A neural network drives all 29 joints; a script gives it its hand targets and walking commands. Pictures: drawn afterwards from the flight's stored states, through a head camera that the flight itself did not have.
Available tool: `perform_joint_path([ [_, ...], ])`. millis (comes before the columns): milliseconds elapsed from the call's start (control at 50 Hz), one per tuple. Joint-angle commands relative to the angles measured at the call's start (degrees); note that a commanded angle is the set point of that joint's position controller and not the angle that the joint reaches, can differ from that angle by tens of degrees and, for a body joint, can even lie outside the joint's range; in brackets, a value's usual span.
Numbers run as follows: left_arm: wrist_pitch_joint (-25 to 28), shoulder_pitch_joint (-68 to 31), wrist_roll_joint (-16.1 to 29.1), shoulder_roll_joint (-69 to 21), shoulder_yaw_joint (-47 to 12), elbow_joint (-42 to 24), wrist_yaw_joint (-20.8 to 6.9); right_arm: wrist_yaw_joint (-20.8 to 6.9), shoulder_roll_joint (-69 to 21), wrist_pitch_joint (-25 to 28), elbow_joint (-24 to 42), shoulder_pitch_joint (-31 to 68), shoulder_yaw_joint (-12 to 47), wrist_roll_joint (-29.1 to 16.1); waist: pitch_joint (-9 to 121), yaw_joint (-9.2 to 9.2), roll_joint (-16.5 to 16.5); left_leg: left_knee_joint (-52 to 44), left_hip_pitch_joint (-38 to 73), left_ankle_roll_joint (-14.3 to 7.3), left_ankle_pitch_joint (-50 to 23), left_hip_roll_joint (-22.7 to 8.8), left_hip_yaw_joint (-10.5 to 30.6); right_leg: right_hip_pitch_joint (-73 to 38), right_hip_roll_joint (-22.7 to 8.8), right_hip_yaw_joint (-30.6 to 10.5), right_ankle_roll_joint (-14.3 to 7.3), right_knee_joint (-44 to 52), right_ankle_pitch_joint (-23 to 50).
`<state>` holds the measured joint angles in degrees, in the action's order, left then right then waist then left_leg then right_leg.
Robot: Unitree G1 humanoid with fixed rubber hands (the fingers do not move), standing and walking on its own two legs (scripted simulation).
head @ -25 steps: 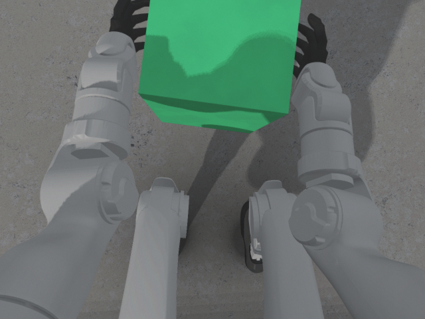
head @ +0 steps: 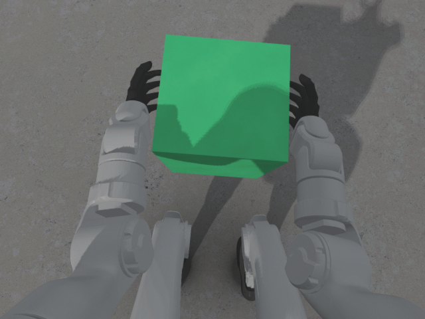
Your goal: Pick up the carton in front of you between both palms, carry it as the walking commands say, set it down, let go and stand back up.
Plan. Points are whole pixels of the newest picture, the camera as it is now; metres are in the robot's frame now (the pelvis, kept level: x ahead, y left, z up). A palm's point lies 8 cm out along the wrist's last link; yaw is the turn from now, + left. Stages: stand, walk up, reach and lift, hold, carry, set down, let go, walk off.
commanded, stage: reach and lift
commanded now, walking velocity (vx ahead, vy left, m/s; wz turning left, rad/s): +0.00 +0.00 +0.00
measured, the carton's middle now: (220, 120) +0.48 +0.01 -0.12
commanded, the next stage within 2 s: hold in 1.96 s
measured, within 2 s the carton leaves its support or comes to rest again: neither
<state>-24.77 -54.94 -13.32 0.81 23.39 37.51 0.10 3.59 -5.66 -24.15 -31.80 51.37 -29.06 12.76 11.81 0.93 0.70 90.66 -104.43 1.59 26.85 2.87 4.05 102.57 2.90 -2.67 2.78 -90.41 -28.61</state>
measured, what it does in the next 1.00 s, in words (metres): rises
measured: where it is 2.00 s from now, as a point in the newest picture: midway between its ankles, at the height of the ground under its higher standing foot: (211, 276)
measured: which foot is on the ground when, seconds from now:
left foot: down 0.00-1.00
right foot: down 0.00-1.00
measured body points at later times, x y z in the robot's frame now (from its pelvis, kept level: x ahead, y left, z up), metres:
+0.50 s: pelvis +0.04 +0.00 +0.14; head +0.16 +0.01 +0.57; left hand +0.43 +0.15 +0.10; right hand +0.43 -0.15 +0.11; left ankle +0.10 +0.12 -0.51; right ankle +0.09 -0.13 -0.51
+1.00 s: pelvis +0.08 -0.01 +0.22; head +0.05 -0.01 +0.67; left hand +0.38 +0.15 +0.24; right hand +0.39 -0.15 +0.24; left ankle +0.10 +0.12 -0.51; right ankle +0.09 -0.13 -0.51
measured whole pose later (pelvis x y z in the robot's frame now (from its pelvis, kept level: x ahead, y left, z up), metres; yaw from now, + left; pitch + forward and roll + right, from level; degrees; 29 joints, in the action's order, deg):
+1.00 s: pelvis +0.08 -0.01 +0.22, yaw +1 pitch -1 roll +0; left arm -33.4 -16.2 -15.5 -9.0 15.7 21.6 0.3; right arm 0.0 -9.1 -33.0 -22.1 16.5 -15.7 15.3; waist 3.3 0.1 0.4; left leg 27.7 -14.2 0.9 12.7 0.8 4.0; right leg 13.3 0.9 -3.9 0.6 -28.3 -14.2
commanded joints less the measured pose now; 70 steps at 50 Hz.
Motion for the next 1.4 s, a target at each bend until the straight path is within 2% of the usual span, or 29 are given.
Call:
perform_joint_path([
  [0,1.44,-31.78,10.46,-65.83,-30.89,2.33,-13.76,-16.15,-59.32,1.00,-4.11,36.90,34.48,-10.26,52.84,0.32,-4.88,-12.63,40.53,-0.14,-14.42,6.45,-5.82,-27.97,7.59,6.25,-1.35,11.77,12.79],
  [140,2.56,-24.15,8.04,-66.69,-29.62,2.81,-12.84,-16.41,-60.59,1.83,-4.98,30.05,34.79,-9.20,45.86,-0.60,-2.84,-20.15,46.97,-0.78,-13.06,6.54,-4.24,-34.52,7.46,4.48,-1.53,19.52,11.38],
  [240,3.02,-19.70,7.60,-67.26,-30.30,1.47,-13.03,-16.53,-61.33,2.23,-4.49,24.92,35.75,-8.40,42.59,-0.50,-1.55,-25.35,52.59,-1.15,-13.47,6.34,-3.34,-40.83,7.02,3.28,-1.64,25.15,11.88],
  [560,2.54,-2.76,8.05,-68.03,-36.17,-4.62,-13.74,-16.57,-62.60,1.78,-0.30,6.17,41.73,-7.76,28.44,-0.76,-1.17,-44.66,74.48,-1.54,-21.23,4.67,-0.71,-67.01,4.83,-0.61,-2.41,44.72,20.76],
  [760,-1.52,7.82,9.07,-66.71,-39.52,-10.45,-13.64,-16.71,-61.29,-2.27,5.11,-4.42,45.73,-8.68,17.27,-0.94,-0.69,-57.09,89.95,-1.51,-28.21,3.77,0.08,-83.29,3.40,-1.44,-2.11,57.56,28.21],
  [860,-5.00,11.18,10.40,-65.74,-41.72,-15.43,-13.64,-16.83,-60.85,-5.71,8.79,-8.67,46.97,-9.62,11.00,-0.73,0.10,-62.94,96.17,-1.33,-28.60,3.16,0.13,-90.59,2.82,-1.72,-2.11,63.54,29.38],
  [980,-8.78,12.83,8.65,-63.88,-37.41,-14.64,-13.96,-17.33,-58.54,-9.27,7.69,-9.93,42.49,-7.80,-0.65,-0.95,-0.32,-67.94,97.54,-1.62,-19.99,2.80,-0.26,-91.90,2.11,-1.51,-2.78,68.59,21.08],
  [1060,-8.82,8.27,7.35,-63.72,-34.52,-12.85,-14.77,-17.96,-58.27,-9.33,6.17,-5.47,39.52,-6.44,-3.25,-0.93,-0.37,-68.27,97.01,-2.05,-14.40,2.52,-0.86,-91.13,1.86,-1.09,-3.24,69.26,15.09],
  [1180,-8.22,3.17,8.20,-65.34,-36.11,-14.44,-15.20,-18.42,-59.67,-8.70,7.84,-0.45,41.22,-7.34,1.20,-0.90,-0.45,-67.81,98.84,-2.07,-15.40,2.42,-1.00,-93.19,1.99,-0.89,-3.35,68.58,16.22],
  [1380,-9.14,6.32,7.95,-64.59,-36.87,-16.02,-14.46,-18.30,-57.40,-9.34,9.69,-2.93,41.88,-7.09,2.30,-0.98,-0.95,-69.47,101.88,-1.49,-19.87,2.40,-0.80,-95.73,2.57,-0.75,-3.24,69.58,20.47],
])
